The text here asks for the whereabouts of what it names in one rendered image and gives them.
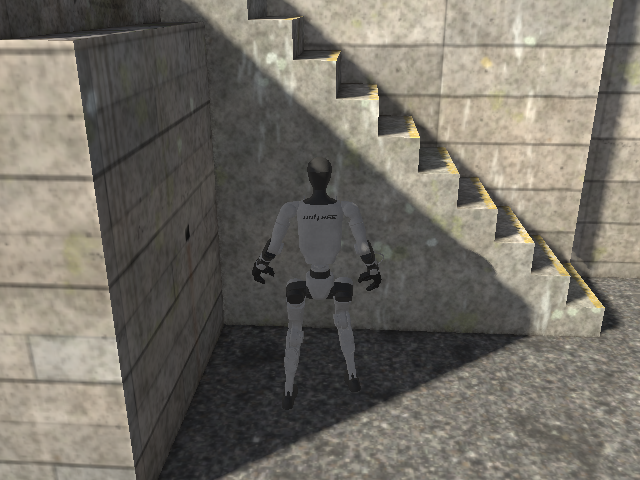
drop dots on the stairs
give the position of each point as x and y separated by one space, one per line
453 260

